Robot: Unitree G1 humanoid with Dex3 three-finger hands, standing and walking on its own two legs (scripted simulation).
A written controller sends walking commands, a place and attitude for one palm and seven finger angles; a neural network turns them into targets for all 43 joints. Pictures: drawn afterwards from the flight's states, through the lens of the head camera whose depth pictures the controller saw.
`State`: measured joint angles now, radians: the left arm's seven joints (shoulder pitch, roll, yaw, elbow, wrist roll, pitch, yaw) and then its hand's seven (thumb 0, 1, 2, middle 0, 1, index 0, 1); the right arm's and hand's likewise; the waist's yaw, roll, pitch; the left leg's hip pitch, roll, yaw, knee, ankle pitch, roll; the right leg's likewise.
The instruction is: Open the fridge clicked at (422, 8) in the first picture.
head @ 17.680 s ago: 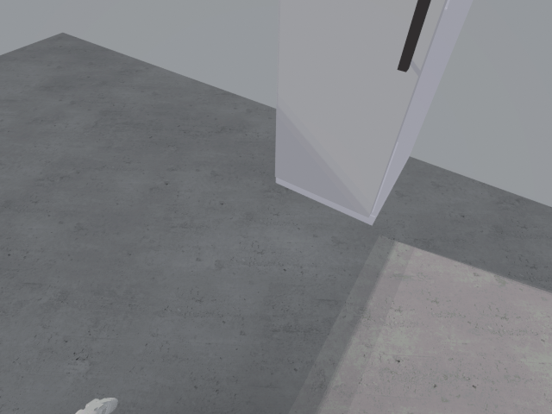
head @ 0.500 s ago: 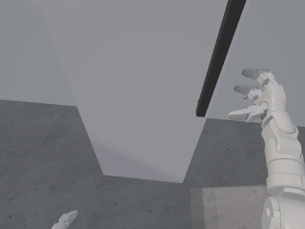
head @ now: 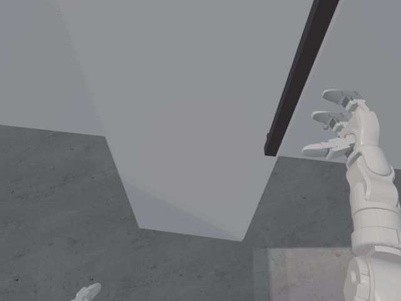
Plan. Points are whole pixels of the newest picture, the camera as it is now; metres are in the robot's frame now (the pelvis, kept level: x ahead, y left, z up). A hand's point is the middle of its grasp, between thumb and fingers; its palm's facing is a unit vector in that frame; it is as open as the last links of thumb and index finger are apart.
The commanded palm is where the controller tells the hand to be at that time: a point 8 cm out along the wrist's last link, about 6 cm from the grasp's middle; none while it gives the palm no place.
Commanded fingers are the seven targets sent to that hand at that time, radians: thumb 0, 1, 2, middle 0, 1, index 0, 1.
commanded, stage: move the hooked fingers beside the handle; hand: right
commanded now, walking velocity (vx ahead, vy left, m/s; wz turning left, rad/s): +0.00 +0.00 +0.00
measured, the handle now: (298, 63) +0.49 -0.12 +0.26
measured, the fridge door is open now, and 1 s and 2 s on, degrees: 0 0 0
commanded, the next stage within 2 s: feel for the door with the fingertips in 0.14 s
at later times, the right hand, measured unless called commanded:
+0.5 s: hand (311, 127) +0.42 -0.16 +0.17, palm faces +0.02 +1.00 +0.03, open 14.0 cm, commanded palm +0.39 -0.21 +0.16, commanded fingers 0.00 0.50 -0.30 0.30 1.20 0.30 1.20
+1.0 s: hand (304, 121) +0.43 -0.15 +0.17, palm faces +0.04 +1.00 +0.01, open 14.0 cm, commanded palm +0.41 -0.20 +0.16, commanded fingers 0.00 0.50 -0.30 0.30 1.20 0.30 1.20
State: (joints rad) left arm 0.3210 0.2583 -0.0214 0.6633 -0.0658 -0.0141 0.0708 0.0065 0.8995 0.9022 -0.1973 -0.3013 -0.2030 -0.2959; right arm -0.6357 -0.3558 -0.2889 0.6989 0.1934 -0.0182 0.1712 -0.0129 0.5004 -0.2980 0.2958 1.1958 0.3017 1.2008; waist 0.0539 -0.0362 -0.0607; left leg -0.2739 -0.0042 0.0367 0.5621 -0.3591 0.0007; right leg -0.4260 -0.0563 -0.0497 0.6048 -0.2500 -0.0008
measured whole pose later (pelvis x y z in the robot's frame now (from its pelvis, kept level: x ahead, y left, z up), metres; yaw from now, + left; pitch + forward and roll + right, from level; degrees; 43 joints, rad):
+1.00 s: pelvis +0.00 +0.01 +0.00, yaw -1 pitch +3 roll +1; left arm 0.30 0.26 -0.01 0.69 -0.06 -0.01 0.06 0.01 0.90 0.90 -0.20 -0.30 -0.20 -0.30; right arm -0.70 -0.28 -0.22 0.72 0.17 -0.01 0.09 -0.01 0.50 -0.30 0.30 1.20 0.30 1.20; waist 0.05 -0.04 -0.05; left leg -0.26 -0.01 0.05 0.56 -0.35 0.01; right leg -0.41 -0.06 -0.03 0.58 -0.23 0.01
